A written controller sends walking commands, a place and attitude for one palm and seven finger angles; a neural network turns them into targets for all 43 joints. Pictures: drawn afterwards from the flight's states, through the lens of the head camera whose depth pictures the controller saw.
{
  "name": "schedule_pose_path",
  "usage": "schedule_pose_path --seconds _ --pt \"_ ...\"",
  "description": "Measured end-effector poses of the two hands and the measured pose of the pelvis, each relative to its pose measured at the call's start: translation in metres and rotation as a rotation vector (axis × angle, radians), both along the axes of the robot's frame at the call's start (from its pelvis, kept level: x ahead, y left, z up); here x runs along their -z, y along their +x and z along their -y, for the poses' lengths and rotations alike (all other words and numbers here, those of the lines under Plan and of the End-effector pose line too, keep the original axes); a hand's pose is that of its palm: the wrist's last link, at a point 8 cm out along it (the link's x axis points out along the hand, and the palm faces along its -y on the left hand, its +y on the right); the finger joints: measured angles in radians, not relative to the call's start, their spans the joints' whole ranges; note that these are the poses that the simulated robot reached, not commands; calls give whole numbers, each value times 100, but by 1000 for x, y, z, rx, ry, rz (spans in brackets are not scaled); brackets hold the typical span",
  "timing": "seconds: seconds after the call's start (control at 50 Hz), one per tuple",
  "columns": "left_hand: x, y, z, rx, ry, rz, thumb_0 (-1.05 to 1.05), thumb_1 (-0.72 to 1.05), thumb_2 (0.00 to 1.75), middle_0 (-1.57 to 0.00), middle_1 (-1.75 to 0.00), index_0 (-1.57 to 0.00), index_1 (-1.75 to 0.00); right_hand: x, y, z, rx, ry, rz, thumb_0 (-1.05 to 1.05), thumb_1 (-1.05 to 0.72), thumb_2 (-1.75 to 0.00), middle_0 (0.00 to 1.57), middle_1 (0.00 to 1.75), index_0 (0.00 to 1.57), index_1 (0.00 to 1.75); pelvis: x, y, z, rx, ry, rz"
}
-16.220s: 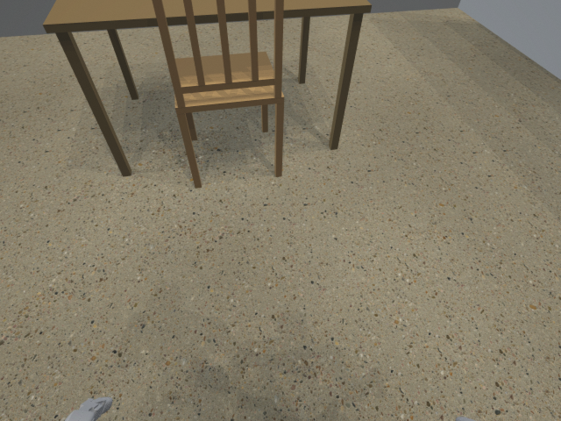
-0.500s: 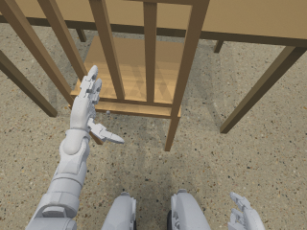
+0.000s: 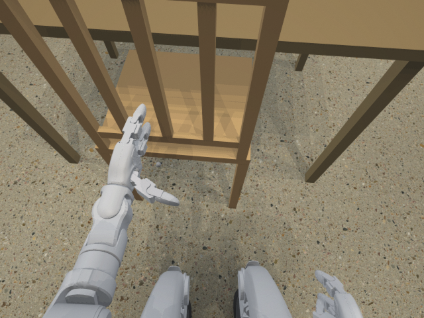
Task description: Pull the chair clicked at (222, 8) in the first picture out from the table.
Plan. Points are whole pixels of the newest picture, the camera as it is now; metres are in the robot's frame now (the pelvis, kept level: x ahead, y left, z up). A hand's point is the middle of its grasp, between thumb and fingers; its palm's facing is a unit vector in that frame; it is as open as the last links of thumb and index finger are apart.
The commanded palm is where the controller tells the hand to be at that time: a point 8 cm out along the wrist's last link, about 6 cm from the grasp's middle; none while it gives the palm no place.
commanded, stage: aim the fingers beside a spindle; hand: left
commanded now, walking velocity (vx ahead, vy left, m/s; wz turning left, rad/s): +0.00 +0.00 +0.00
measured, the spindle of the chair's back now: (155, 85) +0.54 +0.11 +0.07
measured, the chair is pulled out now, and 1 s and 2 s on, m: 0.00 0.00 0.00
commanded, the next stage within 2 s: push the fingers through the gap in 0.50 s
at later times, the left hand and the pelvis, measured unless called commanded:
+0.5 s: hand (152, 154) +0.40 +0.11 +0.04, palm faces -0.10 -0.99 -0.07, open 17.0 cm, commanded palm +0.38 +0.16 +0.03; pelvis +0.00 -0.01 +0.00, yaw +0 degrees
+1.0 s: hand (161, 144) +0.43 +0.10 +0.02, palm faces -0.12 -0.99 -0.04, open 17.0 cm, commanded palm +0.41 +0.15 +0.02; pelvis +0.00 +0.00 -0.01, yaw +0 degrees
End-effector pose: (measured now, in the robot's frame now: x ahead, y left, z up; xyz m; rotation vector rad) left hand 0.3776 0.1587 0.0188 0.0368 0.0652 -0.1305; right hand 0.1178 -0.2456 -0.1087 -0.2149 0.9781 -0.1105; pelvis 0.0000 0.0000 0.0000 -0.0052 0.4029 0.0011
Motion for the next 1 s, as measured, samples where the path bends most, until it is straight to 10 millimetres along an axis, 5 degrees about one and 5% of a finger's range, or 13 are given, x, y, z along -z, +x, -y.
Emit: schedule_pose_path --seconds 0.16,0.32,0.5,0.64,0.72,1.0 --pt "-24 4 -1 -14 15 132 -1 -50 30 -6 -8 -6 -8 -1 4 5 -12 -17 8 1 -90 -90 20 30 20 30 1 1 2 -7 -3 6" --pt "3 8 2 2 2 -7 -1 -50 30 -6 -8 -6 -8 -2 7 9 -2 -22 10 1 -90 -90 20 30 20 30 1 1 4 -5 0 -6" --pt "-24 8 -7 -24 20 120 -1 -50 30 -6 -8 -6 -8 -2 8 8 -7 -14 8 1 -90 -90 20 30 20 30 -1 4 6 -4 1 3" --pt "0 7 -1 10 -1 -8 -1 -50 30 -6 -8 -6 -8 -2 9 7 -4 -14 6 1 -90 -90 20 30 20 30 -1 4 5 -8 -1 -5" --pt "-3 6 4 7 -17 43 -1 -50 30 -6 -8 -6 -8 -2 8 8 -2 -26 17 1 -90 -90 20 30 20 30 1 4 4 -6 -2 -8" --pt "-6 41 5 -7 4 32 -1 -50 30 -6 -8 -6 -8 10 -17 6 30 -18 -52 1 -90 -90 20 30 20 30 6 -2 1 -2 -4 -27"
